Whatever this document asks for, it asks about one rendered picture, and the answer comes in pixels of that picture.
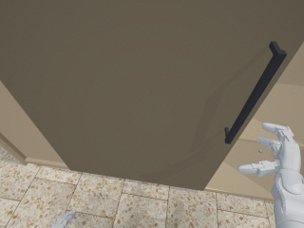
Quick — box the wardrobe door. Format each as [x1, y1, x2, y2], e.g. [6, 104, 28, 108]
[0, 81, 64, 163]
[0, 0, 304, 191]

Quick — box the robot left hand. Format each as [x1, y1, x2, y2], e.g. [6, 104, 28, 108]
[50, 210, 76, 228]

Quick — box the handle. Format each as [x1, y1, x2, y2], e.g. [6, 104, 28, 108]
[224, 41, 287, 144]

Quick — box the robot right hand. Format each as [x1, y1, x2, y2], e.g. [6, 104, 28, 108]
[237, 123, 301, 177]

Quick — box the right robot forearm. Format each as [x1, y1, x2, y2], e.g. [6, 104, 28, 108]
[271, 169, 304, 228]

